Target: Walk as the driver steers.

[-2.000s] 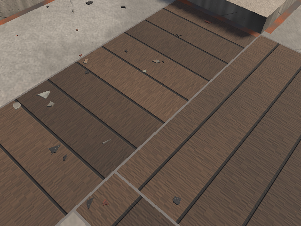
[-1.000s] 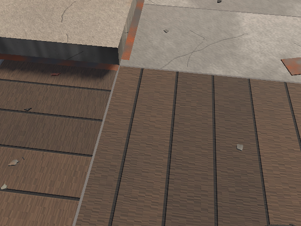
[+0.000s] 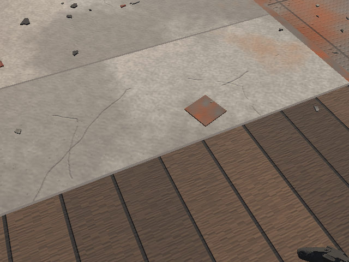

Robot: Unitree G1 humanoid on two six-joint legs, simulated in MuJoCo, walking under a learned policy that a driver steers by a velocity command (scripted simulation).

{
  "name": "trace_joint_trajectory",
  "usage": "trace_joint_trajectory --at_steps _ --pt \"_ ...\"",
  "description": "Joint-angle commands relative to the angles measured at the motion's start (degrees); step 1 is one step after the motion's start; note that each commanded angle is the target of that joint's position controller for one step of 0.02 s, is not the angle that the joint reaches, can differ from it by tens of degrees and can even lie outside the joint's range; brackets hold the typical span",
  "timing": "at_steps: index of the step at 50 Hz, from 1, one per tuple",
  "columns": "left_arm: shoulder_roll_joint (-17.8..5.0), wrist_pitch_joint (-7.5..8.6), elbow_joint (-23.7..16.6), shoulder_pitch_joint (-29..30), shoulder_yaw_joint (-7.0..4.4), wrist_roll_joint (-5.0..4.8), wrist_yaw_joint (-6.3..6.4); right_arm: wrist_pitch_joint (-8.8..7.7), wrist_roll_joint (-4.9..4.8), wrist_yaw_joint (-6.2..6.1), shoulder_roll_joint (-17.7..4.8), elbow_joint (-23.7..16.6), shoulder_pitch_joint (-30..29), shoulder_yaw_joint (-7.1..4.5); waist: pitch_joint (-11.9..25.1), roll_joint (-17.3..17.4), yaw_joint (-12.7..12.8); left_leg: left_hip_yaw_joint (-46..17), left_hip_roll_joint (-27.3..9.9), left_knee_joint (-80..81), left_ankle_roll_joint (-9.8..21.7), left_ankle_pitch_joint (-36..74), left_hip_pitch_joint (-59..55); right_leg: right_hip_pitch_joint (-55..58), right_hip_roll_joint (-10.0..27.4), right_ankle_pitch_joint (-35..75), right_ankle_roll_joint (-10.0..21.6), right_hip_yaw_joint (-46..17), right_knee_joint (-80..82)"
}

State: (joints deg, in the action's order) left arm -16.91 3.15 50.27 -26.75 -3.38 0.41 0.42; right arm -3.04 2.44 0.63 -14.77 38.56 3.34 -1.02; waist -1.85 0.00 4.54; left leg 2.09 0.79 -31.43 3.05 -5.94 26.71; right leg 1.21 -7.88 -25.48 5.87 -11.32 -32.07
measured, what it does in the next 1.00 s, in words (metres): walks ahead: right foot, then left foot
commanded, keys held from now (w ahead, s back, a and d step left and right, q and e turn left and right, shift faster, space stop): w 0.28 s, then w+e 0.48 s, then q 0.24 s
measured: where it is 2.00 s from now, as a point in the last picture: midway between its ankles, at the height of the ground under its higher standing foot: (221, 237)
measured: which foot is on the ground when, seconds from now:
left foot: down 0.00-0.52, up 0.54-0.98, down 1.00-1.00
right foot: down 0.00-0.00, up 0.02-0.48, down 0.50-1.00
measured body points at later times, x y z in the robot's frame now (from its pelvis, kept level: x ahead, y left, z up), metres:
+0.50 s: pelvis +0.27 -0.01 +0.00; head +0.30 -0.03 +0.45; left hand +0.50 +0.19 -0.09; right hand +0.20 -0.26 -0.14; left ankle +0.11 +0.10 -0.72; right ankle +0.38 -0.10 -0.72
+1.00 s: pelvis +0.53 -0.05 +0.01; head +0.56 -0.06 +0.46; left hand +0.58 +0.21 -0.13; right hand +0.64 -0.32 -0.10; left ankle +0.67 -0.01 -0.72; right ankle +0.38 -0.09 -0.72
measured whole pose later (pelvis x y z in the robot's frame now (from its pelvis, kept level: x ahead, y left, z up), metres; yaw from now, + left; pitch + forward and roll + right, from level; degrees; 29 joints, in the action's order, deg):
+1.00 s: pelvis +0.53 -0.05 +0.01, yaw -14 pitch +0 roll -2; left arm -14.3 3.3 55.1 -21.9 -2.1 1.1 1.2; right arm -3.2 1.7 0.5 -13.9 45.3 6.2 -0.7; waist -3.1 2.2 3.0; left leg 2.8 0.2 -28.9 3.9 -0.9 25.5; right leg 2.1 -8.5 -22.3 5.7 -3.7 -22.1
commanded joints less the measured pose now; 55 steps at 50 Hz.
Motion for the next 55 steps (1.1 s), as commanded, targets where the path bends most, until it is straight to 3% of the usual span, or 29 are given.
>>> trace_joint_trajectory --at_steps 1,2,3,5,8,11,14,19,22,24,25,26,27,28,30,31,32,34,38,42,45,47,49,50,51,52,53,54,55 --pt "-4.80 1.33 -3.84 -5.24 -0.51 0.01 -0.10 -0.07 -0.32 -0.81 -15.15 2.77 22.08 -5.17 18.07 13.48 -8.30 -46.51 -24.96 14.73 12.68 -12.21 -41.12 -32.34 -0.90 -3.21 -1.52 3.08 -40.03" --pt "-5.80 0.91 -3.62 -1.14 -0.73 1.15 -0.07 0.15 -1.20 -0.48 -10.90 2.04 16.44 -4.28 7.93 5.94 -6.28 -39.85 -23.10 15.74 12.37 -16.83 -32.03 -35.21 2.93 1.11 -1.25 2.04 -42.53" --pt "-5.47 0.85 -4.18 3.26 -0.44 1.46 -0.57 -0.06 -1.32 -0.15 -7.36 1.83 13.07 -3.45 3.27 1.13 -6.01 -31.83 -20.33 16.84 11.28 -14.68 -25.44 -34.69 5.09 4.75 -1.19 2.78 -39.99" --pt "-4.17 0.08 -4.94 5.76 -0.14 1.85 -1.37 -0.69 -1.18 -0.20 -5.30 3.47 12.11 -2.61 -0.01 3.48 -4.20 -21.19 -15.21 19.33 8.68 -5.25 -18.77 -32.35 7.87 6.78 -1.52 4.42 -34.49" --pt "-2.65 -0.82 -4.31 5.66 0.44 2.20 -2.08 -2.14 -1.81 0.28 -5.89 6.07 15.10 -2.70 0.82 4.98 -3.28 -15.16 -13.40 20.79 9.02 6.32 -18.17 -31.87 8.61 8.62 -2.59 6.73 -31.30" --pt "-1.71 -0.86 -6.48 13.23 1.18 2.26 -2.54 -2.40 -2.13 0.43 -6.15 8.07 17.57 -2.76 -1.09 4.62 -4.30 -10.99 -12.30 23.48 9.27 9.42 -19.70 -37.24 11.26 14.46 -4.01 9.65 -24.23" --pt "0.13 -0.56 -8.55 21.04 2.33 1.83 -2.97 -2.24 -2.31 0.56 -5.90 9.76 19.72 -2.60 -1.75 4.70 -6.03 -6.31 -9.64 23.56 7.69 13.45 -19.56 -35.38 11.58 21.30 -4.93 12.63 -12.51" --pt "-0.54 -0.53 -9.95 27.73 2.68 1.15 -3.04 -2.12 -1.61 -0.01 -7.19 12.33 23.48 -2.83 -2.46 4.65 -7.85 -2.62 -12.90 22.80 6.17 16.56 -25.25 -32.30 10.13 23.47 -2.71 14.48 -3.02" --pt "-1.46 -0.45 -9.90 27.00 2.15 1.61 -2.89 -1.48 -1.23 -0.82 -7.81 13.34 23.08 -2.90 -2.23 4.48 -6.50 -0.03 -14.73 17.06 5.02 28.85 -30.39 -29.46 7.73 17.12 0.27 15.47 -0.13" --pt "-2.58 0.17 -6.68 17.18 1.13 2.08 -2.46 -0.67 -1.33 -1.20 -8.57 13.70 22.52 -2.87 3.53 3.86 -2.04 3.74 -13.44 2.06 3.46 42.18 -30.06 -16.49 3.61 15.34 3.12 17.43 4.30" --pt "-5.25 0.52 -3.83 7.86 -0.15 2.72 -1.99 -0.56 -1.36 -1.47 -8.32 12.80 22.06 -2.55 8.79 2.24 1.63 5.48 -12.20 -10.21 2.00 35.10 -22.23 -3.19 6.28 14.90 5.58 12.47 5.04" --pt "-11.44 0.29 -3.42 0.57 -2.06 3.39 -1.12 -0.97 -2.49 -1.02 -4.50 9.03 22.61 -1.46 16.51 -7.92 2.96 8.48 -6.74 -31.32 -0.70 11.15 -3.89 13.57 21.87 8.94 11.85 -11.11 6.94" --pt "-12.19 -0.72 -3.11 1.32 -2.51 0.87 -1.05 -1.15 -1.85 -0.80 -6.48 8.05 21.88 -2.29 19.40 -12.48 1.33 2.22 2.10 -44.27 -1.74 -23.76 9.04 17.82 29.34 13.66 17.20 -32.27 14.93" --pt "-10.55 -0.95 -2.71 4.41 -2.39 -0.45 -1.07 -1.15 -0.98 -0.76 -8.33 7.15 17.20 -2.69 11.63 -5.77 0.42 -3.34 -2.44 -44.61 -1.16 -19.83 14.30 13.22 26.43 15.89 15.63 -22.83 14.55" --pt "-6.20 -0.72 -2.86 9.55 -1.50 -0.15 -0.79 -1.87 -1.32 -0.34 -6.60 6.30 13.92 -2.17 2.32 -1.26 -3.10 -3.69 -6.04 -36.46 -1.48 -14.05 10.76 -1.11 21.04 24.33 11.77 -12.01 17.52" --pt "-5.28 -0.45 -2.62 10.71 -1.24 -0.33 -0.56 -1.04 -0.46 -0.31 -6.45 6.16 14.08 -2.19 0.83 -1.34 -4.91 -3.81 -6.82 -33.49 -2.36 -13.82 7.82 -5.71 18.67 27.70 10.49 -9.11 18.53" --pt "-4.88 -0.11 -2.75 11.46 -1.07 -0.32 -0.53 -0.02 0.18 -0.10 -5.71 6.60 15.26 -2.01 1.32 -1.62 -6.10 -3.69 -7.01 -31.71 -3.15 -13.36 5.30 -8.01 17.08 28.72 10.02 -7.17 19.34" --pt "-5.89 0.50 -2.39 10.26 -1.45 -0.51 -0.66 1.18 0.42 0.34 -5.06 5.99 14.47 -1.99 1.61 -1.81 -6.46 -2.60 -6.69 -28.95 -4.48 -11.67 4.97 -10.00 15.67 29.91 10.65 -5.82 20.73" --pt "-7.04 0.54 -1.28 6.10 -2.03 -0.38 -0.78 1.67 0.06 0.36 -4.94 2.46 4.49 -1.98 -1.51 -1.92 -3.87 -1.96 -6.83 -19.14 -6.44 -2.54 9.95 -10.83 14.14 26.05 9.75 -6.11 23.25" --pt "-4.84 0.89 1.13 2.61 -1.00 -0.29 -0.37 1.01 -0.73 0.40 -2.96 2.14 1.63 -1.06 0.01 -2.38 -2.24 0.88 -4.64 -9.56 -4.50 5.74 5.35 -6.67 12.66 53.87 4.78 2.04 18.42" --pt "-4.09 0.79 2.61 1.21 -0.24 0.43 0.20 0.63 -1.19 0.17 -3.02 2.30 -0.07 -0.72 0.83 -3.61 -0.97 1.98 -2.35 -4.71 -1.98 7.03 1.86 -2.72 13.10 58.02 2.40 3.85 15.99" --pt "-4.53 0.69 2.97 2.68 -0.10 1.07 0.86 0.17 -0.98 -0.06 -4.42 3.63 3.11 -1.06 1.28 -4.49 -2.73 1.19 -0.87 -1.93 0.15 3.22 -1.64 -0.09 14.62 62.54 1.68 3.87 11.87" --pt "-5.95 0.62 3.07 5.39 -0.41 0.92 1.49 -0.89 -0.71 -0.56 -6.08 7.49 13.18 -1.80 3.75 -3.22 -7.62 0.77 1.25 5.18 2.28 4.58 -10.45 1.58 14.06 66.41 0.39 5.31 0.83" --pt "-6.57 0.87 2.36 6.26 -0.51 0.46 1.60 -1.72 -0.56 -0.87 -7.77 9.19 18.36 -2.27 6.65 -0.84 -9.87 -2.62 -2.13 7.74 3.51 19.66 -19.42 -2.41 11.34 56.67 -0.72 7.08 -8.85" --pt "-3.80 1.19 0.82 1.70 0.07 -0.32 1.85 -1.84 -0.29 -0.94 -13.62 9.04 21.86 -3.57 13.53 9.08 -8.13 -17.45 -16.69 0.75 10.39 53.03 -34.25 -14.86 5.01 25.44 -2.82 10.57 -27.76" --pt "-2.76 0.49 1.74 -2.76 0.06 -0.67 1.65 -0.50 -2.36 -0.49 -13.06 8.48 20.17 -3.85 21.25 14.10 -5.75 -31.87 -24.78 3.57 19.71 64.80 -40.53 -24.88 -1.30 -7.92 -4.61 10.98 -40.71" --pt "-5.16 -0.33 2.00 0.02 -0.17 1.52 1.42 0.14 -3.83 0.08 -11.11 7.18 16.55 -3.69 17.58 5.73 -5.12 -30.23 -22.47 6.87 19.38 53.70 -34.51 -27.62 2.45 -5.57 -4.80 7.19 -43.73" --pt "-4.86 -0.83 1.18 4.87 -0.25 2.05 1.14 0.71 -3.49 0.04 -8.86 6.30 12.22 -3.32 10.70 2.35 -4.99 -26.03 -19.37 9.16 17.99 41.94 -27.66 -29.84 4.21 -3.09 -5.20 7.04 -43.70" --pt "-4.16 -1.39 0.45 7.44 -0.12 1.96 0.95 1.35 -2.91 -0.20 -6.90 6.15 10.21 -2.78 5.73 0.41 -4.18 -22.34 -16.42 11.88 15.79 34.49 -20.80 -30.12 6.15 -1.35 -5.59 7.13 -40.26"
